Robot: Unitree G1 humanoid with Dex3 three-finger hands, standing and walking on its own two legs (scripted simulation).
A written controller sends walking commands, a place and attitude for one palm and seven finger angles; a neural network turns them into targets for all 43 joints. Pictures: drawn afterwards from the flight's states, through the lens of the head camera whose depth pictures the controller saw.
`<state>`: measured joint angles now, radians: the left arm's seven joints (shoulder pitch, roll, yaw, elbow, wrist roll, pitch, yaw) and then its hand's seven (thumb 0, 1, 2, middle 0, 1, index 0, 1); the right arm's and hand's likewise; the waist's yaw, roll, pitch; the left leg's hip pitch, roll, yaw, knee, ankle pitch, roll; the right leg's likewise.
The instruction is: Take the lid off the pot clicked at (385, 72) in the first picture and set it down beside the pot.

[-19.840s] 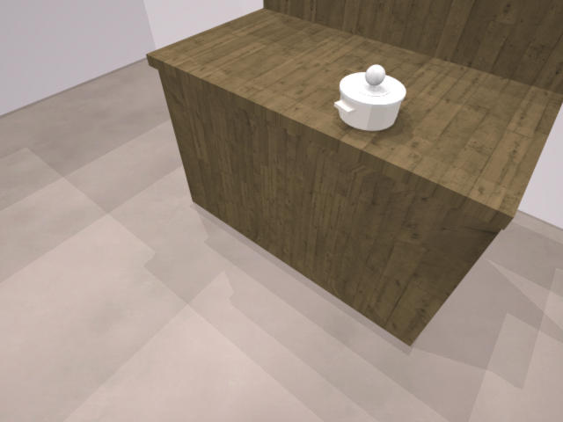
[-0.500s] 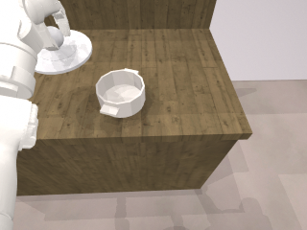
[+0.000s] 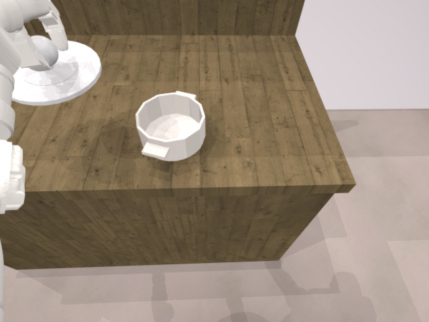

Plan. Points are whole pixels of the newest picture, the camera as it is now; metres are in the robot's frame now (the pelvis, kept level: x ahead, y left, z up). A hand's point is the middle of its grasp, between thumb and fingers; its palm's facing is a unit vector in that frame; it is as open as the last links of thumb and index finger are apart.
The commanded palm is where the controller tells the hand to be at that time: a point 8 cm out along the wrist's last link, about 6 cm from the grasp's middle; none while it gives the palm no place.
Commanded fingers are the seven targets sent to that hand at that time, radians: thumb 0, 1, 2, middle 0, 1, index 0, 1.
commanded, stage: move the lid sideways beside the pot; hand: left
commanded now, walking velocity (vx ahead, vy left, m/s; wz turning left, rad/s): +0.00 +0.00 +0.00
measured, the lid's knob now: (41, 51) +0.52 +0.26 +0.22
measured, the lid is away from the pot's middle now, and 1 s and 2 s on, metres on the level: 0.19 0.23 0.22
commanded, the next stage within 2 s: lower the lid onto the table in 0.52 s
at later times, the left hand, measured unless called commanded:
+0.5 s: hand out of the picture +0.48 +0.31 +0.24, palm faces -0.31 -0.10 -0.94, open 7.7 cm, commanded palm +0.51 +0.31 +0.32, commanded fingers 0.00 0.69 0.95 -0.79 -1.07 -0.80 -1.07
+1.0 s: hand (14, 63) +0.50 +0.30 +0.22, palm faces -0.35 -0.13 -0.93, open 7.7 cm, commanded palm +0.52 +0.30 +0.29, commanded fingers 0.00 0.69 0.95 -0.79 -1.07 -0.80 -1.07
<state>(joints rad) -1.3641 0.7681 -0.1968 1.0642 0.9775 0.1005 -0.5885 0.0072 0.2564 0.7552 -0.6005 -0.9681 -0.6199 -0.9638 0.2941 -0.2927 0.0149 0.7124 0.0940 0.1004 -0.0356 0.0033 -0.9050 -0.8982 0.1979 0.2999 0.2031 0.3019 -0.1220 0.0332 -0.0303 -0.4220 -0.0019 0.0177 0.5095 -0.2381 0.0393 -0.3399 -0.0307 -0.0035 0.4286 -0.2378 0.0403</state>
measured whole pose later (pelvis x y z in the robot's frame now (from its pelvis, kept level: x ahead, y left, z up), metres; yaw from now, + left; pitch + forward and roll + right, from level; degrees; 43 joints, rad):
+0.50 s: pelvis +0.00 +0.00 +0.00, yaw +0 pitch +10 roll -2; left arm -1.36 0.91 -0.15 1.09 0.99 0.04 -0.61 0.01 0.26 0.75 -0.60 -0.97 -0.62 -0.96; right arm 0.31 -0.30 0.02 0.71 0.11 0.13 -0.05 0.00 -0.90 -0.90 0.20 0.30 0.20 0.30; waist -0.12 0.03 -0.02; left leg -0.45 0.01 0.02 0.54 -0.26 0.04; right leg -0.35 -0.02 0.00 0.42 -0.24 0.04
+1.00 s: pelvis +0.01 +0.00 +0.00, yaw +0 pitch +11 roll -2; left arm -1.36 0.87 -0.15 1.14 0.99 0.04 -0.59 0.01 0.26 0.75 -0.60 -0.97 -0.62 -0.96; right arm 0.31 -0.30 0.03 0.72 0.11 0.11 -0.05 0.00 -0.90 -0.90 0.20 0.30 0.20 0.30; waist -0.14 0.03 -0.02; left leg -0.48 0.01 0.02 0.57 -0.27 0.04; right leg -0.38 -0.02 0.00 0.45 -0.25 0.04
